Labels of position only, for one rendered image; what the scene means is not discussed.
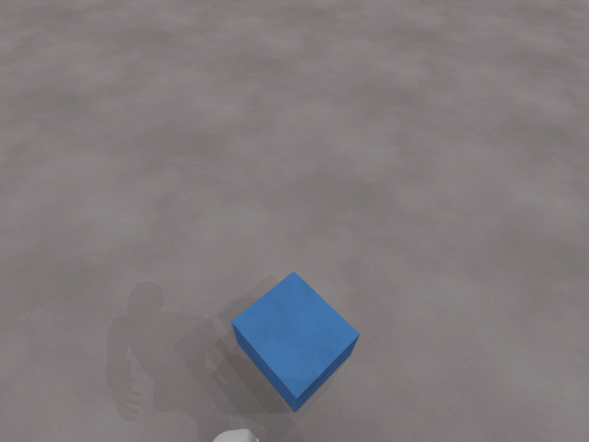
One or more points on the carton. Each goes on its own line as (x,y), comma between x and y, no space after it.
(295,338)

